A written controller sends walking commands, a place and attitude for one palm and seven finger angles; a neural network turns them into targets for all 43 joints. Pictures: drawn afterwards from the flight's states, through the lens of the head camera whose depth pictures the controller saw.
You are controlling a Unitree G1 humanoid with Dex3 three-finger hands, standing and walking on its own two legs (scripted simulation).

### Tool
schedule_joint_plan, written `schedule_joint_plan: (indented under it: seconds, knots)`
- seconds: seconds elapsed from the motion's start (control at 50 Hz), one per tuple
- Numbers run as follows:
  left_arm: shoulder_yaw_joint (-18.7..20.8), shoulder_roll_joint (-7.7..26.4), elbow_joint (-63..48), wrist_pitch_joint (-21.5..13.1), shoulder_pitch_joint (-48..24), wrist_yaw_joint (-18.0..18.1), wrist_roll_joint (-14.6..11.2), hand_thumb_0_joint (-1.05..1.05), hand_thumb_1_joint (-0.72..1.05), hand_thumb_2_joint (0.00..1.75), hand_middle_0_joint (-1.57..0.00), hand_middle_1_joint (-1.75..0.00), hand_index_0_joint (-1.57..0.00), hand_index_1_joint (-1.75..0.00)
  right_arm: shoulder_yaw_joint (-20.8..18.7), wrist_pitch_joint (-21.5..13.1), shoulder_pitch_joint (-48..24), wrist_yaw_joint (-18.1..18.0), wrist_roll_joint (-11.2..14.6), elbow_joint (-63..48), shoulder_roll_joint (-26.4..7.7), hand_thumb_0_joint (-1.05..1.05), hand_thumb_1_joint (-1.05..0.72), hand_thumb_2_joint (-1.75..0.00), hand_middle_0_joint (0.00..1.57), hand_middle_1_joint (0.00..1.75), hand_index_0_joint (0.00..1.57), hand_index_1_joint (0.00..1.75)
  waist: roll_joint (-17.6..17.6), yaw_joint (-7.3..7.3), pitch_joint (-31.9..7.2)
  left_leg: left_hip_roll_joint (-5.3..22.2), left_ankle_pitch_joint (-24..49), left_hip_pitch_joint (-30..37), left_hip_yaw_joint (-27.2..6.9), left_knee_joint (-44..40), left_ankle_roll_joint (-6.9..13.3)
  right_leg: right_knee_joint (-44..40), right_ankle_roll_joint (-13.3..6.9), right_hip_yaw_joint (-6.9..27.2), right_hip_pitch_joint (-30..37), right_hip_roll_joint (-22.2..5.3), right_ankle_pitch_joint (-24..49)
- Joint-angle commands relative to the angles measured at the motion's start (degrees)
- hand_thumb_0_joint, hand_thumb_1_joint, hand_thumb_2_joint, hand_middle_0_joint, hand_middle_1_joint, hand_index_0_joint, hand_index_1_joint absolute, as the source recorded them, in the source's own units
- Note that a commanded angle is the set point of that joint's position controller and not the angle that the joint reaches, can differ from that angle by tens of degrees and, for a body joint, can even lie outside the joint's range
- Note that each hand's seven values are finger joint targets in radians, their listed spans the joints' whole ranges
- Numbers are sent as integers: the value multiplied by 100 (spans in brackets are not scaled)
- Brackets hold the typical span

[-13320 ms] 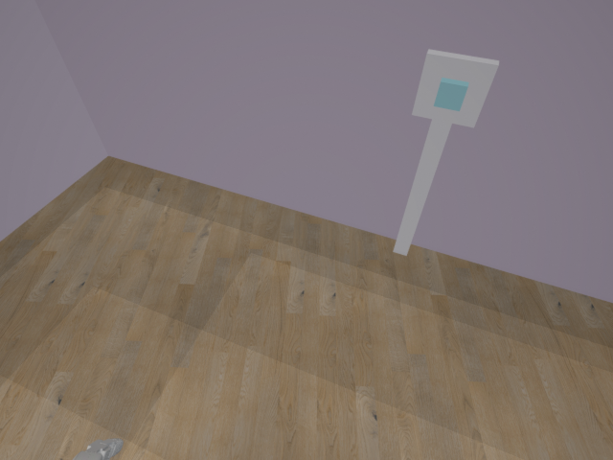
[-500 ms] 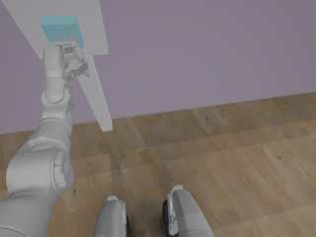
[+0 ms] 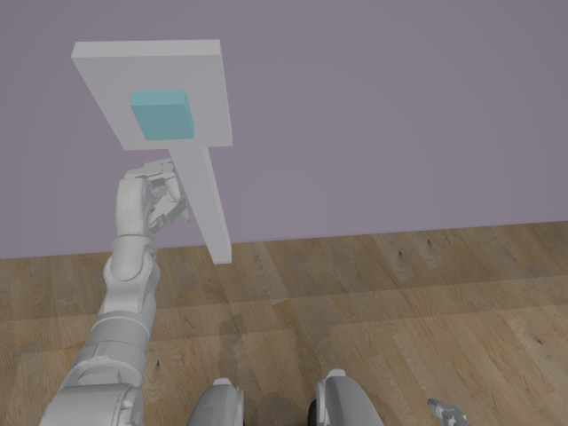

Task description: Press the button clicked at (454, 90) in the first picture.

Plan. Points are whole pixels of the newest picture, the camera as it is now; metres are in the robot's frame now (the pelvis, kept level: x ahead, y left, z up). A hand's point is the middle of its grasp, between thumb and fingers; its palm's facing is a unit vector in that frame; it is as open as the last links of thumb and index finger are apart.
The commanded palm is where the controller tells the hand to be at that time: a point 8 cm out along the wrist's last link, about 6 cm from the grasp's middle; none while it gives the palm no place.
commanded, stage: pull the fist back off the button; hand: left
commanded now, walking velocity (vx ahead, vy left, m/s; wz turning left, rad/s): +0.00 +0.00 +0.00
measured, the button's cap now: (165, 114) +0.54 +0.18 +0.07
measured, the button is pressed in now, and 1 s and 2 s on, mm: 0 0 0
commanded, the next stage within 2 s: draw the hand back to the body in 0.12 s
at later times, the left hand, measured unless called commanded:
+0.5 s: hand (154, 223) +0.35 +0.16 +0.08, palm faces +0.06 -1.00 -0.03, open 3.1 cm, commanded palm +0.31 +0.21 +0.09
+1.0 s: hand (45, 281) +0.26 +0.21 +0.17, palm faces +0.23 -0.93 -0.29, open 3.1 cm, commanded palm +0.22 +0.25 +0.19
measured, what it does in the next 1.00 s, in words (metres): rises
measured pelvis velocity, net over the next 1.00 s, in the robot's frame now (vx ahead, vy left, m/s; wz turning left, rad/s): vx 0.02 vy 0.00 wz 0.02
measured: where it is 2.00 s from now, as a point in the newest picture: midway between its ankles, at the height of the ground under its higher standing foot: outside the picture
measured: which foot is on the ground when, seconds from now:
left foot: down 0.00-1.00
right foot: down 0.00-1.00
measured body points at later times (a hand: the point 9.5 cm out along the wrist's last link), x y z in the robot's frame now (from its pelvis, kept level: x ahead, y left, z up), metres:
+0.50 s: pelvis +0.00 +0.00 +0.03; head +0.07 -0.01 +0.47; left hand +0.34 +0.21 +0.08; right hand +0.11 -0.24 -0.09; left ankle -0.01 +0.11 -0.65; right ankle +0.02 -0.13 -0.65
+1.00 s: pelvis +0.02 +0.00 +0.08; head +0.02 -0.02 +0.53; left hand +0.24 +0.25 +0.18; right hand +0.21 -0.22 +0.00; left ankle -0.01 +0.11 -0.65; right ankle +0.02 -0.13 -0.65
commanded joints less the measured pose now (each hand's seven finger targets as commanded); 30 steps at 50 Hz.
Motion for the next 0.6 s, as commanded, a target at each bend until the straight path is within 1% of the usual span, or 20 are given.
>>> schedule_joint_plan:
  seconds: [0.0, 0.04, 0.08, 0.1, 0.14, 0.16, 0.18, 0.2, 0.26, 0.28, 0.32, 0.36, 0.38, 0.42, 0.46, 0.5, 0.52, 0.54, 0.56, 0.58]
  knots:
    - [-130, 531, -1747, -360, -1432, -25, -98, 0, 90, 90, -130, -150, -130, -150, -339, -190, 520, -64, 18, -447, -791, 0, -90, -90, 20, 30, 20, 30, 205, -55, -2644, -169, 3002, 1567, -41, -660, 1, -487, -122, 50, 1822, 218, 2751]
    - [-116, 583, -1786, -308, -1436, -25, -95, 0, 90, 90, -130, -150, -130, -150, -323, -209, 458, -84, 28, -442, -785, 0, -90, -90, 20, 30, 20, 30, 47, -73, -2512, -188, 2769, 1363, -35, -664, 8, -496, -111, 69, 1906, 203, 2691]
    - [-32, 702, -1782, -285, -1598, 1, -50, 0, 90, 90, -130, -150, -130, -150, -318, -223, 404, -128, 26, -427, -786, 0, -90, -90, 20, 30, 20, 30, 80, -81, -2462, -191, 2719, 1330, -64, -655, -3, -449, -117, 73, 1801, 184, 2606]
    - [-143, 538, -1781, -269, -1572, -2, -62, 0, 90, 90, -130, -150, -130, -150, -312, -239, 379, -127, 15, -436, -753, 0, -90, -90, 20, 30, 20, 30, 146, -88, -2462, -209, 2661, 1335, -35, -628, 5, -467, -107, 88, 1803, 185, 2596]
    - [-114, 537, -1638, -237, -1485, -19, -75, 0, 90, 90, -130, -150, -130, -150, -304, -266, 321, -130, 24, -435, -761, 0, -90, -90, 20, 30, 20, 30, 55, -71, -2364, -212, 2482, 1275, -57, -644, -5, -490, -121, 61, 1733, 187, 2391]
    - [-101, 605, -1650, -241, -1637, -26, -78, 0, 90, 90, -130, -150, -130, -150, -294, -280, 331, -145, 20, -440, -780, 0, -90, -90, 20, 30, 20, 30, -10, -110, -2345, -219, 2457, 1207, -77, -635, 6, -473, -126, 69, 1751, 181, 2383]
    - [-65, 623, -1640, -246, -1631, -34, -62, 0, 90, 90, -130, -150, -130, -150, -300, -291, 301, -154, 23, -434, -773, 0, -90, -90, 20, 30, 20, 30, 11, -77, -2452, -217, 2468, 1241, -66, -617, 3, -456, -119, 87, 1751, 177, 2394]
    - [-193, 496, -1622, -229, -1600, -59, -58, 0, 90, 90, -130, -150, -130, -150, -288, -299, 271, -149, 33, -459, -763, 0, -90, -90, 20, 30, 20, 30, 166, -69, -2401, -222, 2412, 1303, -71, -646, -16, -464, -131, 66, 1646, 177, 2284]
    - [50, 818, -2357, -105, -1008, -87, -164, 0, 90, 90, -130, -150, -130, -150, -307, -303, 233, -145, 91, -704, -792, 0, -90, -90, 20, 30, 20, 30, 306, 213, -3009, -217, 2732, 1805, -66, -862, -24, -574, -164, 69, 2211, 203, 2497]
    - [22, 778, -2537, -13, -796, -96, -209, 0, 90, 90, -130, -150, -130, -150, -286, -289, 205, -146, 121, -754, -753, 0, -90, -90, 20, 30, 20, 30, 310, 243, -3010, -221, 2823, 1905, -40, -963, -20, -667, -150, 63, 2383, 203, 2604]
    - [-66, 705, -2758, 203, -368, -111, -287, 0, 90, 90, -130, -150, -130, -150, -251, -271, 145, -168, 180, -860, -721, 0, -90, -90, 20, 30, 20, 30, -5, 242, -2634, -224, 2581, 1785, 0, -1182, 17, -907, -121, 52, 2688, 218, 2544]
    - [51, 865, -2947, 363, -67, -108, -346, 0, 90, 90, -130, -150, -130, -150, -226, -265, 108, -233, 220, -954, -749, 0, -90, -90, 20, 30, 20, 30, -300, 265, -2356, -223, 2311, 1676, -11, -1394, 47, -1108, -114, 64, 2941, 214, 2374]
    - [38, 817, -2959, 447, 127, -109, -366, 0, 90, 90, -130, -150, -130, -150, -200, -270, 57, -253, 241, -984, -724, 0, -90, -90, 20, 30, 20, 30, -239, 287, -2096, -234, 2122, 1668, 26, -1513, 50, -1238, -102, 65, 2941, 215, 2226]
    - [-56, 745, -3152, 534, 109, -132, -427, 0, 90, 90, -130, -150, -130, -150, -169, -308, -26, -300, 271, -984, -726, 0, -90, -90, 20, 30, 20, 30, -236, 204, -1669, -242, 1745, 1691, 47, -1668, 68, -1493, -73, 87, 2880, 203, 1824]
    - [-7, 820, -3421, 525, 318, -167, -474, 0, 90, 90, -130, -150, -130, -150, -162, -371, -67, -344, 280, -1020, -741, 0, -90, -90, 20, 30, 20, 30, -267, 233, -1595, -239, 1667, 1851, 17, -1826, 80, -1642, -94, 81, 3005, 207, 1657]
    - [-95, 743, -3635, 544, 695, -253, -495, 0, 90, 90, -130, -150, -130, -150, -140, -446, -138, -354, 301, -1047, -714, 0, -90, -90, 20, 30, 20, 30, 1, 283, -1496, -238, 1755, 2088, 24, -1965, 69, -1722, -116, 42, 3061, 206, 1728]
    - [-173, 691, -3741, 566, 775, -309, -530, 0, 90, 90, -130, -150, -130, -150, -134, -486, -158, -360, 305, -1050, -718, 0, -90, -90, 20, 30, 20, 30, -43, 258, -1412, -237, 1757, 2162, 18, -2017, 72, -1789, -107, 36, 3083, 204, 1724]
    - [-135, 727, -3807, 604, 979, -362, -567, 0, 90, 90, -130, -150, -130, -150, -129, -526, -197, -366, 316, -1077, -723, 0, -90, -90, 20, 30, 20, 30, -33, 304, -1309, -230, 1701, 2202, 11, -2094, 66, -1851, -112, 17, 3113, 206, 1643]
    - [-113, 801, -3909, 630, 1074, -401, -606, 0, 90, 90, -130, -150, -130, -150, -121, -555, -222, -378, 325, -1093, -739, 0, -90, -90, 20, 30, 20, 30, -111, 291, -1274, -226, 1697, 2251, -13, -2149, 82, -1918, -117, 32, 3191, 203, 1608]
    - [-127, 788, -4132, 653, 1218, -445, -613, 0, 90, 90, -130, -150, -130, -150, -114, -595, -297, -381, 345, -1126, -718, 0, -90, -90, 20, 30, 20, 30, 137, 359, -1261, -222, 1775, 2389, -9, -2234, 66, -1916, -133, 8, 3227, 202, 1667]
